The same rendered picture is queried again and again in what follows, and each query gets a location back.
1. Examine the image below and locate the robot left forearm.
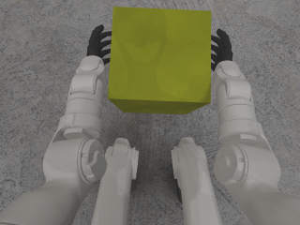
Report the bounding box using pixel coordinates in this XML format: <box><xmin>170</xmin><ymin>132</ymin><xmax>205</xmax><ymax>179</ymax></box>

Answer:
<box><xmin>42</xmin><ymin>55</ymin><xmax>108</xmax><ymax>171</ymax></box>

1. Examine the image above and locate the robot thigh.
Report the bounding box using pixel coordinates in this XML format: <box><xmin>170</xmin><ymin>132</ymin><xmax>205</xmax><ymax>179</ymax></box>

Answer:
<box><xmin>91</xmin><ymin>143</ymin><xmax>139</xmax><ymax>225</ymax></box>
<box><xmin>171</xmin><ymin>142</ymin><xmax>223</xmax><ymax>225</ymax></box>

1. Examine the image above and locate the carton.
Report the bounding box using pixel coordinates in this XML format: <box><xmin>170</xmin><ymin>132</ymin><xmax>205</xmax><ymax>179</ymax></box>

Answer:
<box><xmin>108</xmin><ymin>7</ymin><xmax>211</xmax><ymax>115</ymax></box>

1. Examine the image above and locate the robot left hand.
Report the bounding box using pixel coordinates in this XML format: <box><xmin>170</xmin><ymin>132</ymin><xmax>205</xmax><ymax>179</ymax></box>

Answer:
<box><xmin>86</xmin><ymin>24</ymin><xmax>112</xmax><ymax>65</ymax></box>

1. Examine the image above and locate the robot right forearm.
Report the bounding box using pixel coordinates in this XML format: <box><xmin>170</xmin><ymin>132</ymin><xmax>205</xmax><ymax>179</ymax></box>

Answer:
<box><xmin>211</xmin><ymin>60</ymin><xmax>274</xmax><ymax>154</ymax></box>

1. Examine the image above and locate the robot right upper arm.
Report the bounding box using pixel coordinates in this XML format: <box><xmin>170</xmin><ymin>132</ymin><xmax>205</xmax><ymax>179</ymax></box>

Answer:
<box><xmin>213</xmin><ymin>142</ymin><xmax>300</xmax><ymax>225</ymax></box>

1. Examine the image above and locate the robot right hand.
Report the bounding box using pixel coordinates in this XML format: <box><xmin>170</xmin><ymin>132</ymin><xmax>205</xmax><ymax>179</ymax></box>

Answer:
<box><xmin>211</xmin><ymin>29</ymin><xmax>233</xmax><ymax>72</ymax></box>

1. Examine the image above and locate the robot left upper arm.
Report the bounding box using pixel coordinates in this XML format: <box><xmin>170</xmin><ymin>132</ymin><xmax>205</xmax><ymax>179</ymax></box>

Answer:
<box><xmin>0</xmin><ymin>137</ymin><xmax>107</xmax><ymax>225</ymax></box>

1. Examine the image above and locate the right robot thigh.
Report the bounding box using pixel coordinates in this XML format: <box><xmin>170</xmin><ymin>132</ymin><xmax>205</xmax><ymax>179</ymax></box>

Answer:
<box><xmin>171</xmin><ymin>142</ymin><xmax>223</xmax><ymax>225</ymax></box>

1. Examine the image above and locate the left robot thigh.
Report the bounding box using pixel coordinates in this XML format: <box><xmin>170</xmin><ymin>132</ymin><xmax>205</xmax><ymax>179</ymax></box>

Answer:
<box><xmin>91</xmin><ymin>143</ymin><xmax>139</xmax><ymax>225</ymax></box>

